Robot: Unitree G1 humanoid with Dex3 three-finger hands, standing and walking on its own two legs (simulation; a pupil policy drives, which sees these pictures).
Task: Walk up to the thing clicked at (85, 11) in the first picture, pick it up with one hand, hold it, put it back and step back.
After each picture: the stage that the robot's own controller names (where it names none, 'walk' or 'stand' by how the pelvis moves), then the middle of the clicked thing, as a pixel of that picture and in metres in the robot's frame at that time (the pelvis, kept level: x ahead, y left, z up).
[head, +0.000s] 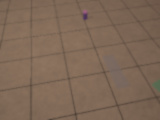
stand; (85, 15) +1.98 +0.02 -0.72
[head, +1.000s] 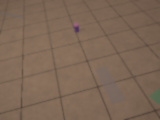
walk; (76, 27) +1.84 +0.28 -0.70
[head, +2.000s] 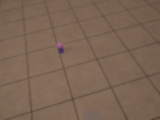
walk; (60, 48) +1.27 +0.39 -0.72
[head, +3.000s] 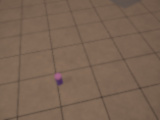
walk; (58, 79) +0.85 +0.33 -0.71
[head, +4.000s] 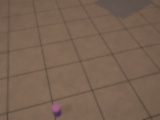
walk; (56, 110) +0.55 +0.24 -0.69
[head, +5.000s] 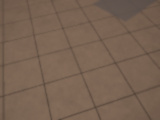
stand; out of the picture +0.34 +0.24 -0.70
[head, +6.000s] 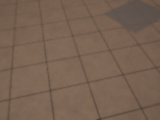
stand; out of the picture +0.32 +0.21 -0.72
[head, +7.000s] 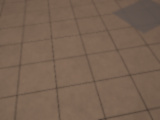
stand; out of the picture +0.33 +0.18 -0.72
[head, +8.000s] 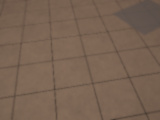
stand; out of the picture +0.31 +0.20 -0.73
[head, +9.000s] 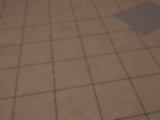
stand; out of the picture +0.32 +0.20 -0.73
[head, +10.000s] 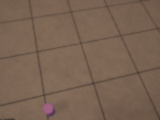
go down; (49, 109) +0.35 +0.20 -0.59
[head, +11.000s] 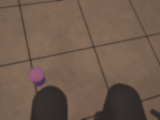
go down; (37, 77) +0.41 +0.21 -0.33
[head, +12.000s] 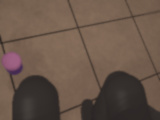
close in; (13, 64) +0.41 +0.23 -0.26
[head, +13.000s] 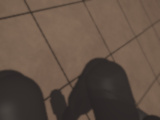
close; out of the picture +0.40 +0.26 -0.22
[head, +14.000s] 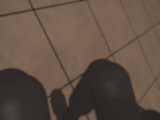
lift; out of the picture +0.38 +0.26 -0.23
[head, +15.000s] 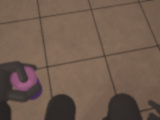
lift; (28, 84) +0.32 +0.20 -0.04
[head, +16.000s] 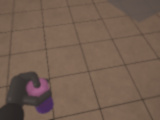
hold; (41, 96) +0.31 +0.17 -0.01
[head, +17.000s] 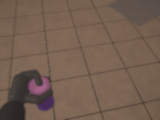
hold; (42, 94) +0.32 +0.17 -0.01
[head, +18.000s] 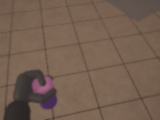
hold; (45, 93) +0.32 +0.16 -0.02
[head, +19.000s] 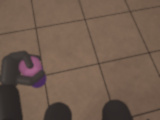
crouch; (34, 73) +0.38 +0.19 -0.08
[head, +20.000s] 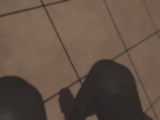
lower; out of the picture +0.40 +0.24 -0.23
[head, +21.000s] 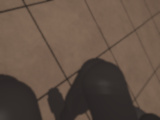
lower; out of the picture +0.41 +0.27 -0.23
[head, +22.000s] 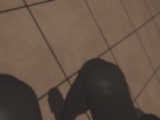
lower; out of the picture +0.41 +0.27 -0.23
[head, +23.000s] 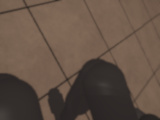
lower; out of the picture +0.41 +0.27 -0.23
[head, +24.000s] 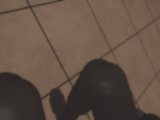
loosen; out of the picture +0.40 +0.27 -0.23
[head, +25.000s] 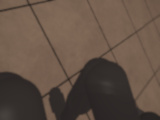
withdraw; out of the picture +0.39 +0.26 -0.23
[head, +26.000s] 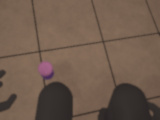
walk; (46, 71) +0.42 +0.20 -0.34
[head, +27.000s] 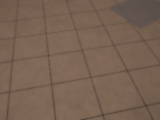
stand; out of the picture +0.32 +0.17 -0.66
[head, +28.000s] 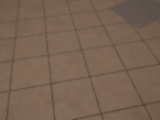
stand; out of the picture +0.34 +0.19 -0.67
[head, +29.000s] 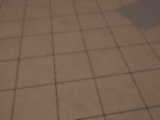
stand; out of the picture +0.34 +0.17 -0.70
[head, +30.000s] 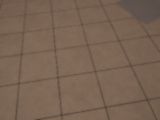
walk; out of the picture +0.37 +0.17 -0.72
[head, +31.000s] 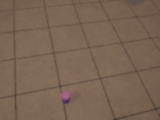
walk; (65, 97) +0.55 +0.11 -0.71
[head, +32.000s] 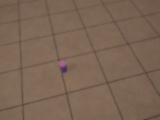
walk; (63, 66) +0.86 +0.27 -0.69
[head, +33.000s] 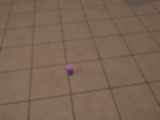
stand; (69, 69) +0.98 +0.18 -0.71
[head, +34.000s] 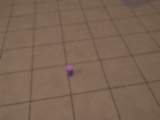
stand; (69, 70) +0.99 +0.18 -0.73
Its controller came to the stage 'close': yes
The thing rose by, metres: 0.71
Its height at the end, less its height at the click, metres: +0.00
